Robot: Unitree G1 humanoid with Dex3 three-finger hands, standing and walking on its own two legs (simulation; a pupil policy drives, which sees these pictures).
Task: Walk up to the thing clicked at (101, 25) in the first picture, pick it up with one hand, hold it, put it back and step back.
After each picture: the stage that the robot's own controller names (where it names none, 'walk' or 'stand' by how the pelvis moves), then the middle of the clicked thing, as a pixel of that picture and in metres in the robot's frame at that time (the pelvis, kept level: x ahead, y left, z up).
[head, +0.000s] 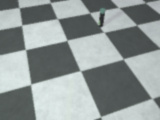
stand; (101, 18) +1.83 -0.28 -0.65
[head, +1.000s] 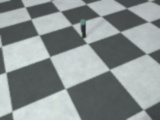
walk; (83, 29) +1.71 +0.08 -0.63
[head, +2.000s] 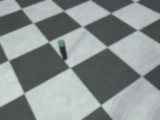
walk; (62, 50) +1.18 +0.27 -0.65
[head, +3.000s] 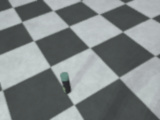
walk; (66, 83) +0.77 +0.21 -0.65
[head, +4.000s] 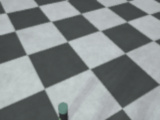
walk; (63, 114) +0.52 +0.13 -0.63
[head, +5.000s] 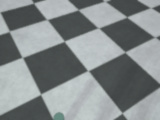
stand; out of the picture +0.42 +0.15 -0.64
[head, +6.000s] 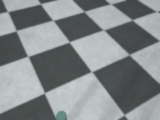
stand; out of the picture +0.44 +0.14 -0.65
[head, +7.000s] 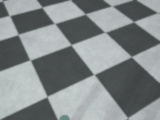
stand; out of the picture +0.42 +0.13 -0.66
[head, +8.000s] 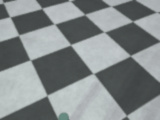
stand; out of the picture +0.45 +0.15 -0.66
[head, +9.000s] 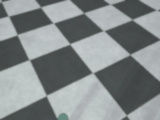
stand; out of the picture +0.43 +0.15 -0.66
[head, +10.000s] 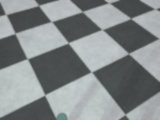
stand; out of the picture +0.43 +0.16 -0.66
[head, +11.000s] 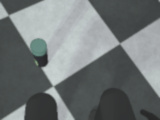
go down; (40, 55) +0.50 +0.16 -0.35
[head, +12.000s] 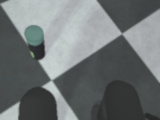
go down; (36, 45) +0.52 +0.16 -0.28
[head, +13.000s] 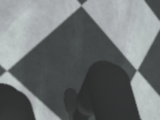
close in; out of the picture +0.52 +0.21 -0.18
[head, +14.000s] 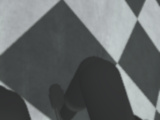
close; out of the picture +0.52 +0.23 -0.18
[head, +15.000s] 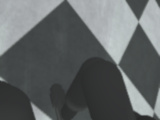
lift; out of the picture +0.45 +0.19 -0.18
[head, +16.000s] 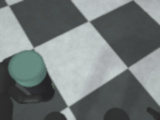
lift; (38, 82) +0.33 +0.14 +0.03
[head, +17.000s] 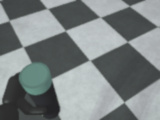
hold; (44, 95) +0.29 +0.13 +0.04
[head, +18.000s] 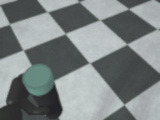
hold; (47, 96) +0.29 +0.13 +0.03
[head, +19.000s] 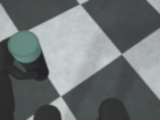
crouch; (34, 61) +0.41 +0.14 -0.04
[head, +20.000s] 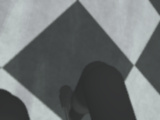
lower; out of the picture +0.48 +0.19 -0.16
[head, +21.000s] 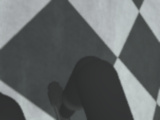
lower; out of the picture +0.49 +0.22 -0.18
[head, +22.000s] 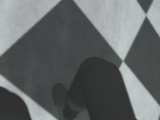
lower; out of the picture +0.48 +0.21 -0.18
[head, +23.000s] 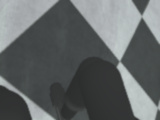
lower; out of the picture +0.46 +0.20 -0.19
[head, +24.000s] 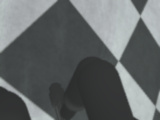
rest; out of the picture +0.48 +0.20 -0.18
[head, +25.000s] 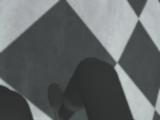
open; out of the picture +0.47 +0.19 -0.19
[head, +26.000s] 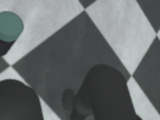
stand; (3, 38) +0.46 +0.16 -0.20
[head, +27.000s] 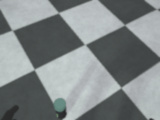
stand; (61, 109) +0.40 +0.11 -0.54
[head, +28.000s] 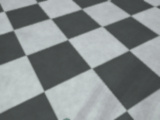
stand; out of the picture +0.39 +0.10 -0.60
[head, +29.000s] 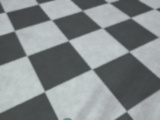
stand; out of the picture +0.40 +0.10 -0.60
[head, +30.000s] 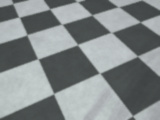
stand; out of the picture +0.40 +0.09 -0.65
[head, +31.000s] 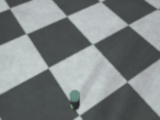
walk; (75, 100) +0.48 +0.05 -0.63
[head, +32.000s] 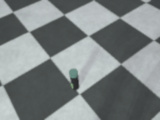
walk; (74, 80) +0.71 +0.12 -0.64
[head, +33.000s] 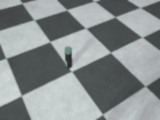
stand; (68, 57) +1.04 +0.14 -0.64
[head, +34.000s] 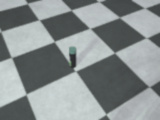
stand; (72, 57) +1.05 +0.10 -0.64
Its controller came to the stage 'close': yes
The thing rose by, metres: 0.69
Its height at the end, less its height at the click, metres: +0.00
